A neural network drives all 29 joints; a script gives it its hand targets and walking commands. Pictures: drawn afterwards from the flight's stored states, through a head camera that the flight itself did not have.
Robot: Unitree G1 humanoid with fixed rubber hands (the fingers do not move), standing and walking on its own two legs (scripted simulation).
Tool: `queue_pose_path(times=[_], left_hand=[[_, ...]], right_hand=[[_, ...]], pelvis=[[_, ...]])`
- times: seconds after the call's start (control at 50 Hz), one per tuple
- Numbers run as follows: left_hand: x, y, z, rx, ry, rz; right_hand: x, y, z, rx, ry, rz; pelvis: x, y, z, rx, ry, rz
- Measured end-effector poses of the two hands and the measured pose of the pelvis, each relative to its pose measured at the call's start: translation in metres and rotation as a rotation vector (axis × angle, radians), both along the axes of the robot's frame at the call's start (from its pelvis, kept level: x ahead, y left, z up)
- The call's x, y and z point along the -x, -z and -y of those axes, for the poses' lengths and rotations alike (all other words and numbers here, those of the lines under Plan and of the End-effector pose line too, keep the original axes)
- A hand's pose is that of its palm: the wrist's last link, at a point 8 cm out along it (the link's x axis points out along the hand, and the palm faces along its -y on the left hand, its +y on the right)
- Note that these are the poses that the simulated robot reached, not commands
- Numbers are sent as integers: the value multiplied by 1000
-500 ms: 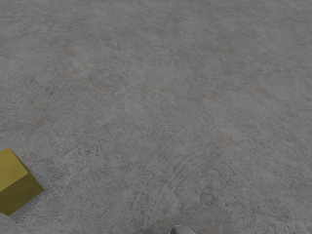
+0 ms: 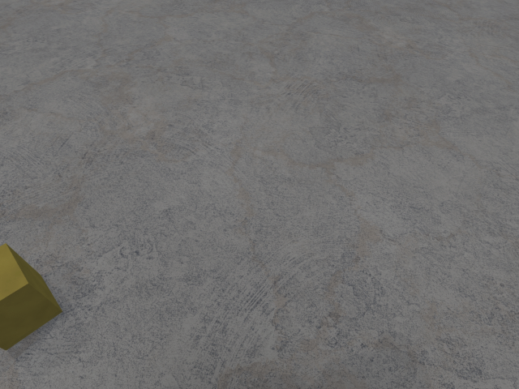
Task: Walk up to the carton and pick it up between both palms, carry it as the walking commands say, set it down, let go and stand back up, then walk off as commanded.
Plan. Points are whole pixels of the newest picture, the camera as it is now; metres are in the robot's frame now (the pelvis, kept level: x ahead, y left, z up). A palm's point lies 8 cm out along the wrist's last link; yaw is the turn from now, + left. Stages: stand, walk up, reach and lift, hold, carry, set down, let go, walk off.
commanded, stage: walk off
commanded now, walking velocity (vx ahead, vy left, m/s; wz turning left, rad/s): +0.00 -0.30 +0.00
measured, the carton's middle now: (6, 296) +0.50 +0.90 -0.65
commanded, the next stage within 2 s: stand in 0.94 s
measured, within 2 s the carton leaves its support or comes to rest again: neither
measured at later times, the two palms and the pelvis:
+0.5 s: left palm out of the picture +0.10 +0.08 -0.12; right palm out of the picture -0.05 -0.47 -0.13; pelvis -0.01 -0.17 -0.01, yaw -1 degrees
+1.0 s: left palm out of the picture +0.02 -0.07 -0.14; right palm out of the picture -0.03 -0.58 -0.10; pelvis -0.03 -0.31 +0.01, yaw +0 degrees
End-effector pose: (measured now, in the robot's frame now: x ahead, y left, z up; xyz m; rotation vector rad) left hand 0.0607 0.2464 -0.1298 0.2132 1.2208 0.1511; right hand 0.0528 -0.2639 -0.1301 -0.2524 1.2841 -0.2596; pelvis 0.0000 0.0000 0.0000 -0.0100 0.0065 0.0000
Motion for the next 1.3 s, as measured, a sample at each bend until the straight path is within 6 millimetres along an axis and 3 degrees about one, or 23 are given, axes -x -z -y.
queue_pose_path(times=[0.08, 0.16, 0.22, 0.3, 0.44, 0.5, 0.56, 0.68, 0.8, 0.88, 0.96, 1.02, 1.12, 1.22, 1.3], left_hand=[[20, 26, 27, 67, -21, -50], [24, 23, 49, 103, 4, -84], [18, 16, 58, 108, 15, -71], [8, 10, 75, 97, 28, -60], [-35, -3, 142, 62, 101, 19], [-42, -6, 171, 14, 112, 51], [-29, -17, 193, -12, 99, 50], [0, -20, 226, -40, 31, 31], [25, 8, 267, 23, -9, -8], [44, 27, 294, 80, -12, -68], [41, 18, 312, 111, 7, -68], [38, 12, 322, 102, 7, -65], [25, 6, 351, 62, 42, -72], [1, -1, 386, -27, 64, 1], [7, -17, 411, -52, 54, 16]], right_hand=[[0, -4, 8, 21, -7, 28], [38, -17, 33, 50, 38, -40], [64, -29, 57, 70, 65, -93], [85, -36, 91, 89, 86, -121], [104, -18, 164, 69, 132, -145], [104, 2, 202, 47, 123, -153], [88, 8, 222, 18, 102, -148], [40, 4, 248, -5, 30, -47], [15, -2, 258, 3, -11, 22], [30, -8, 273, 32, 2, 18], [72, -25, 304, 62, 46, -68], [86, -32, 327, 69, 60, -86], [86, -23, 361, 34, 75, -50], [86, 7, 402, -38, 80, -46], [73, 11, 410, -96, 65, -45]], pelvis=[[0, 8, 19, 20, -7, 6], [2, -2, 37, 27, 5, 9], [4, -8, 53, 42, 8, 7], [8, -11, 79, 57, 12, 4], [12, -4, 141, 32, 19, -9], [13, 6, 173, 12, 20, -9], [16, 1, 195, -13, 10, -11], [17, -5, 232, -20, 2, -8], [19, 3, 264, 9, -7, 1], [21, 5, 283, 18, -6, 2], [24, -6, 303, 33, 4, 6], [26, -11, 319, 46, 8, 5], [27, -8, 352, 42, 17, 3], [25, 5, 394, 10, 17, 4], [24, -3, 413, -9, 9, 5]])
